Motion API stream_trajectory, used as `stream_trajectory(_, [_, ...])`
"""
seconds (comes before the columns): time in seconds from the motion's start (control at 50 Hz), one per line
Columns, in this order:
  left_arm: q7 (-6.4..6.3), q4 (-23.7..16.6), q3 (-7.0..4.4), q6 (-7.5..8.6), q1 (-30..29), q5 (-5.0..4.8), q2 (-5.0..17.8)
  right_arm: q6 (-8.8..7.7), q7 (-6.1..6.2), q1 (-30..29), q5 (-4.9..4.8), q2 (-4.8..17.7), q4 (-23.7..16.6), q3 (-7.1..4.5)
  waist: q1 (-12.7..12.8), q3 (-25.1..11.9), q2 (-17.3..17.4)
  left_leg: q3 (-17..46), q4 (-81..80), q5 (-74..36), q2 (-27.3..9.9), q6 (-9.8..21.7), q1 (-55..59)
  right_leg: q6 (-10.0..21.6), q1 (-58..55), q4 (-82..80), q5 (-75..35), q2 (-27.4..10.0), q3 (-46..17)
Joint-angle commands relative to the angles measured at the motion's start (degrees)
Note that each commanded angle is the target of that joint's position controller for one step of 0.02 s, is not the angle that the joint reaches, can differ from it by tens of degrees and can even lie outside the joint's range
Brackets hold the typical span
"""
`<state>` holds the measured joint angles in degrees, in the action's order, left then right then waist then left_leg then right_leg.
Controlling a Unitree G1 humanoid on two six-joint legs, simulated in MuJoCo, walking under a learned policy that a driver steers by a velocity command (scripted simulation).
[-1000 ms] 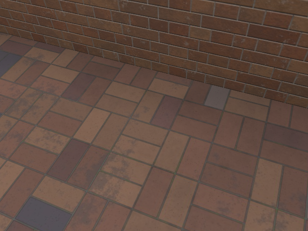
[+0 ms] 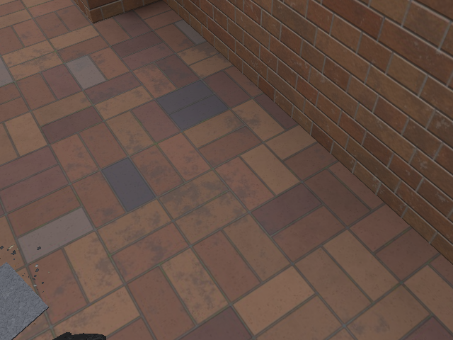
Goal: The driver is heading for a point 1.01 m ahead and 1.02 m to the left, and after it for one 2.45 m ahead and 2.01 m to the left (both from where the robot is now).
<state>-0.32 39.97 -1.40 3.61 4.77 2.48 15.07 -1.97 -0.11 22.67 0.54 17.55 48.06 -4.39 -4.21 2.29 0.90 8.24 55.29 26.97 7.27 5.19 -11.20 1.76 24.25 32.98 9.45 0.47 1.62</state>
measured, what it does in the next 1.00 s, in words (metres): walks ahead, turning left: left foot, then right foot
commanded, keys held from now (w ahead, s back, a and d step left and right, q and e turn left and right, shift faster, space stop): w+q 1.00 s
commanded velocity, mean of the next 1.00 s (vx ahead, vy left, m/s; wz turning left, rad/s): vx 0.50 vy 0.00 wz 0.60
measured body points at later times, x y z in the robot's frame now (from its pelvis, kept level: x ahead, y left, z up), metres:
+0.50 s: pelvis +0.25 +0.05 -0.01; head +0.29 +0.08 +0.44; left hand +0.16 +0.31 -0.15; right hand +0.53 -0.11 -0.09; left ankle +0.32 +0.13 -0.73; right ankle +0.10 -0.11 -0.67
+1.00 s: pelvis +0.52 +0.14 +0.00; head +0.55 +0.16 +0.44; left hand +0.59 +0.46 -0.08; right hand +0.65 -0.12 -0.13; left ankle +0.33 +0.13 -0.72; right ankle +0.69 +0.12 -0.73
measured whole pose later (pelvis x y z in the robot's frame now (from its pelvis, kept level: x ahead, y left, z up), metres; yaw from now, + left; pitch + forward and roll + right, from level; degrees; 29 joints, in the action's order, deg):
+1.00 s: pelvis +0.52 +0.14 +0.00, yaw +36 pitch +2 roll +1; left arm 0.7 37.7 -0.7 2.8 1.5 1.9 15.1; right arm -2.4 0.1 27.5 0.5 17.3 48.5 -4.2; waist -5.8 1.5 -0.9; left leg 14.3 27.3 26.4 8.6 6.0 1.1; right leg 0.8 27.3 29.8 5.6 0.1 -0.8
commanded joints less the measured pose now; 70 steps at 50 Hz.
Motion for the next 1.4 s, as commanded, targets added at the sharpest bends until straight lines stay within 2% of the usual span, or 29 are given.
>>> stream_trajectory(0.02, [-0.29,-0.7,-2.28,-0.19,8.3,-0.4,5.7,-0.22,-0.67,-1.1,0.7,4.8,-4.5,-0.54,4.8,-3.0,-2.6,-1.8,13.3,-6.8,-7.1,-0.7,-23.6,7.1,-21.6,-19.7,12.4,-19.5,-26.0])
stream_trajectory(0.08, [-0.18,1.6,-2.05,1.19,10.2,-1.0,5.2,1.47,-2.15,-2.2,1.55,3.4,-4.9,-0.31,3.9,-1.9,-7.6,-3.6,11.1,-9.5,-9.1,-2.0,-21.2,5.6,-17.4,-21.4,-3.9,-15.4,-12.8])
stream_trajectory(0.14, [0.32,3.0,-2.49,2.31,12.2,-1.57,5.9,2.16,-3.05,-6.9,1.49,2.5,-6.8,0.1,3.9,-1.5,-6.6,-4.2,10.1,-13.4,-10.1,-2.7,-25.8,6.6,-18.9,-23.0,-11.1,-15.8,-6.9])
stream_trajectory(0.24, [0.39,5.1,-2.65,2.12,14.5,-1.42,5.9,1.89,-4.04,-16.5,1.31,0.8,-10.0,1.17,5.4,0.9,-5.9,-7.4,-2.3,-22.8,-10.8,-3.7,-28.6,6.1,-20.4,-24.1,-15.8,-13.9,2.6])
stream_trajectory(0.36, [-0.33,7.7,-3.27,1.14,18.6,-1.43,8.4,1.68,-4.87,-24.9,1.86,0.5,-13.2,1.89,7.2,2.8,-5.7,-13.8,-17.4,-20.8,-9.4,-0.2,-23.2,4.5,-26.1,-21.1,-23.7,-15.9,8.7])
stream_trajectory(0.42, [-0.85,8.6,-3.67,-0.22,19.2,-1.31,11.0,1.6,-3.89,-19.4,2.34,2.0,-12.0,0.99,4.0,-1.8,-7.0,-16.7,-20.4,-11.9,-3.8,3.5,-13.5,3.7,-29.7,-6.9,-48.7,-16.4,11.8])
stream_trajectory(0.44, [-0.91,8.4,-3.69,-0.77,18.8,-1.49,11.5,1.11,-3.33,-12.1,2.54,3.2,-9.9,0.19,0.8,-6.1,-6.1,-16.5,-23.4,-11.8,-1.6,5.2,-4.6,3.2,-27.4,3.8,-49.4,-16.0,12.8])
stream_trajectory(0.46, [-0.85,7.2,-3.46,-0.94,18.0,-1.31,11.1,0.76,-2.38,-1.7,3.06,6.1,-6.5,-1.24,-3.9,-12.0,-2.2,-11.0,-26.6,-11.3,-3.8,7.6,10.3,1.5,-17.8,19.3,-37.7,-14.7,13.4])
stream_trajectory(0.48, [0.27,3.1,-1.91,-0.63,20.0,-1.66,4.4,0.98,-1.45,-0.6,2.6,12.9,-6.9,-2.96,-1.0,-18.0,11.5,16.6,-29.1,-4.7,-21.7,14.0,28.6,-1.9,6.3,39.1,8.4,-7.1,13.0])
stream_trajectory(0.5, [0.48,0.6,-2.69,-0.3,14.5,-1.11,7.8,1.51,-1.06,0.8,0.72,14.5,-8.5,-3.39,-2.9,-21.7,8.7,36.9,-37.4,-10.9,-27.6,18.1,31.4,-3.2,16.2,49.2,22.2,-0.1,1.5])
stream_trajectory(0.52, [0.69,-0.8,-2.7,0.09,9.1,-1.3,8.2,1.75,-0.48,-0.2,0.31,13.0,-7.0,-3.14,-2.7,-13.6,3.2,26.0,-37.7,-18.5,-25.3,16.4,27.5,-2.4,21.2,48.3,16.1,-3.8,-2.7])
stream_trajectory(0.54, [0.67,-0.4,-2.03,0.74,9.6,-1.71,6.9,1.46,-0.1,-2.6,-0.07,10.0,-6.3,-2.39,-0.2,-7.3,1.0,19.1,-37.9,-26.2,-23.4,14.7,19.0,-2.2,19.1,42.9,11.5,-5.9,-2.4])
stream_trajectory(0.58, [0.59,0.8,-2.04,-0.31,12.1,-0.31,6.6,0.64,0.24,-7.2,-0.4,6.4,-6.4,-1.22,4.9,-3.4,-0.4,11.1,-39.4,-35.3,-17.4,11.3,7.8,-2.9,11.3,35.2,10.3,-8.0,-3.0])
stream_trajectory(0.62, [0.99,1.4,-2.04,-2.16,13.7,0.51,6.2,-0.46,-0.14,-7.6,-0.63,5.5,-6.6,-0.8,6.3,-4.5,0.4,8.7,-40.5,-38.4,-15.2,11.3,4.1,-4.0,7.6,32.3,10.2,-7.8,-2.4])
stream_trajectory(0.68, [1.38,0.0,-1.79,-3.05,9.4,0.29,4.9,-1.03,-0.4,-4.7,-0.39,7.1,-5.5,-1.33,5.3,-2.6,0.5,8.3,-43.2,-32.7,-13.5,11.0,1.4,-5.1,10.0,26.3,4.7,-7.4,-1.6])
stream_trajectory(0.76, [1.38,-2.8,-1.69,-2.92,-0.1,0.07,5.0,-1.1,-0.39,0.3,-0.42,7.0,-4.1,-1.42,1.9,0.2,1.7,10.4,-44.1,-28.9,-13.0,9.6,4.7,-5.5,15.5,16.1,-3.8,-6.5,-2.3])
stream_trajectory(0.88, [1.9,-6.4,-1.02,-1.66,-9.4,-0.7,5.0,-1.09,0.43,5.6,0.21,7.8,-2.8,-1.65,-1.4,0.6,2.6,12.9,-38.8,-38.7,-13.8,8.4,11.4,-4.1,14.5,4.9,-6.7,-2.7,-2.4])
stream_trajectory(0.94, [1.48,-5.8,-1.39,-0.99,-4.9,-0.99,6.5,-1.03,1.0,2.5,0.35,9.1,-3.4,-1.93,1.8,0.0,3.9,14.6,-35.0,-43.2,-14.1,5.5,8.9,-2.1,3.0,-1.1,-3.0,-0.7,-2.9])
stream_trajectory(0.98, [0.21,-2.1,-2.66,-0.1,7.8,-0.87,9.2,-1.5,0.35,-0.4,-0.02,9.6,-3.8,-1.92,8.2,-5.8,1.4,12.0,-21.3,-50.6,-9.9,2.7,4.1,0.2,-16.0,-5.9,-1.4,0.8,-2.0])
stream_trajectory(1.0, [-0.78,-1.3,-3.61,0.47,16.5,0.17,12.8,-2.01,-0.24,-0.3,-0.61,6.5,-4.9,-1.03,11.7,-13.3,-3.5,8.4,-6.4,-39.5,-6.1,1.2,-2.4,2.8,-29.4,-8.1,8.2,-9.1,-11.8])
stream_trajectory(1.02, [-1.2,-1.7,-4.66,0.07,18.6,1.27,17.9,-1.91,-0.1,5.0,-1.99,1.1,-6.8,0.07,9.0,-19.8,-16.5,1.1,9.7,0.3,2.9,-0.8,-19.1,8.3,-42.2,-13.8,15.7,-25.1,-37.4])
stream_trajectory(1.04, [-0.84,-1.7,-4.44,-0.66,15.3,0.11,14.9,-1.29,0.36,5.6,0.2,5.5,-5.7,-0.21,6.5,-17.0,-13.5,0.4,16.2,2.6,-1.2,-0.4,-24.7,10.1,-36.9,-16.7,20.7,-25.9,-46.4])
stream_trajectory(1.06, [-0.64,-2.4,-3.29,-0.83,11.3,-0.36,9.7,-0.77,0.15,2.6,0.84,6.3,-4.9,-0.51,5.6,-8.8,-6.4,-0.2,17.1,-2.6,-4.2,-0.6,-25.1,9.3,-28.9,-17.6,21.1,-23.8,-37.7])
stream_trajectory(1.08, [-0.36,-2.1,-2.5,-0.71,9.1,-0.51,6.6,-0.48,-0.39,-0.3,0.92,5.7,-4.9,-0.33,5.2,-4.3,-2.7,-1.3,14.9,-6.2,-6.2,-1.0,-24.0,8.2,-23.0,-18.6,14.9,-20.5,-28.8])
stream_trajectory(1.1, [-0.36,-1.5,-2.17,-0.47,8.7,-0.45,5.7,-0.05,-0.93,-1.5,1.09,4.8,-5.0,-0.27,4.7,-2.5,-4.4,-2.0,12.8,-7.6,-7.6,-1.4,-22.7,6.9,-19.8,-19.7,8.5,-18.0,-22.0])
stream_trajectory(1.14, [-0.17,0.3,-2.14,0.51,10.2,-0.91,5.6,1.19,-1.94,-1.8,1.61,3.8,-5.1,-0.06,4.0,-1.6,-7.3,-3.3,11.6,-8.7,-8.6,-2.0,-20.9,6.2,-16.8,-21.0,-1.7,-15.6,-14.0])
stream_trajectory(1.2, [0.49,2.0,-2.53,1.94,12.3,-1.56,6.2,1.93,-2.96,-6.3,1.57,2.7,-7.0,0.36,3.9,-1.3,-6.7,-3.9,10.1,-12.2,-9.6,-2.4,-24.8,7.1,-18.0,-22.6,-10.5,-16.1,-8.0])
stream_trajectory(1.34, [0.46,4.8,-2.85,1.82,15.3,-1.5,6.9,1.4,-4.67,-20.4,1.32,0.0,-11.8,2.03,6.2,1.5,-6.1,-9.5,-9.6,-25.3,-10.5,-2.7,-25.0,5.6,-19.3,-23.8,-15.9,-14.0,5.3])
stream_trajectory(1.4, [0.01,6.2,-3.25,1.36,17.6,-1.51,8.5,1.5,-5.05,-24.2,1.69,0.4,-13.2,2.16,7.0,2.6,-6.0,-12.5,-16.1,-22.7,-9.9,-1.0,-22.6,4.7,-22.6,-22.7,-18.9,-15.5,7.6])
Velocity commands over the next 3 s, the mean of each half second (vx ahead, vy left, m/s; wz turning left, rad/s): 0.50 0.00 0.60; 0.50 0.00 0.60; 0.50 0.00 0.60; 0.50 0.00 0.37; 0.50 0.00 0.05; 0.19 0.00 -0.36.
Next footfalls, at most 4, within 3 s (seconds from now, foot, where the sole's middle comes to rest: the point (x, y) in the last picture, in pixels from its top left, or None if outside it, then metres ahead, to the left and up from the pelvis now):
0.46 left None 0.36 0.15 -0.76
1.00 right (180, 262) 0.72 0.14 -0.76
1.52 left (70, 262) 0.75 0.49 -0.76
2.08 right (24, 191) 1.04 0.70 -0.76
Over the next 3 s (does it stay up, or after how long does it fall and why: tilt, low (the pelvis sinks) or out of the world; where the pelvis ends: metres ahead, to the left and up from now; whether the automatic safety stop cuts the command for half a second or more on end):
stays up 1.03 0.92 0.01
